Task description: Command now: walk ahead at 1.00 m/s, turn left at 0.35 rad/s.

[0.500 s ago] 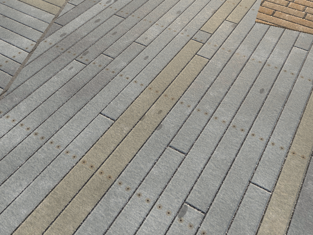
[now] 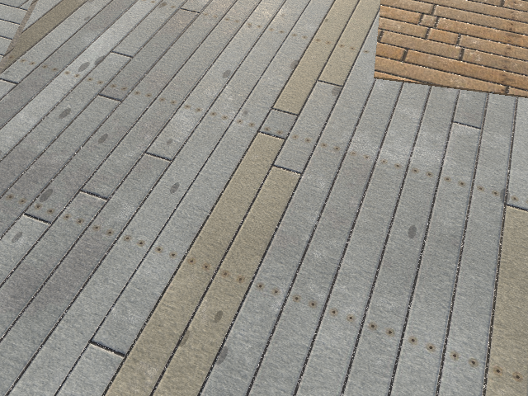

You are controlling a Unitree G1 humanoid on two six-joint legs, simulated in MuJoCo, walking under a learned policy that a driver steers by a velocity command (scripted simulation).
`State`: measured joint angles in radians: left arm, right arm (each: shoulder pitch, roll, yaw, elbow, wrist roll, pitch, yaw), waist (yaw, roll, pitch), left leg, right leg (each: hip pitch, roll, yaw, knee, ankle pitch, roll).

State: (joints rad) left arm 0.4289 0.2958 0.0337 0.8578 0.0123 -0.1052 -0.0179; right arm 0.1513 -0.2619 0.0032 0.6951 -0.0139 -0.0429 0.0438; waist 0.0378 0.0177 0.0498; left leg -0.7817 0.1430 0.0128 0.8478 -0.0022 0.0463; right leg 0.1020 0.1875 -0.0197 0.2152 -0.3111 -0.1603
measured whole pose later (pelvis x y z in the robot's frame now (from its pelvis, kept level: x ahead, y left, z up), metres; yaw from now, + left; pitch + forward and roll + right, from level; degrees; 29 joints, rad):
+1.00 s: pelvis +0.52 +0.13 +0.00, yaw +41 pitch +3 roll -1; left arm 0.33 0.29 0.08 0.74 0.02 0.00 -0.02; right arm 0.30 -0.27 -0.01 0.63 -0.05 -0.03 0.01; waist 0.01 -0.01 -0.07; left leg -0.26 0.02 0.06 0.54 -0.34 0.02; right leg -0.51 0.04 0.09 0.90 -0.32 -0.02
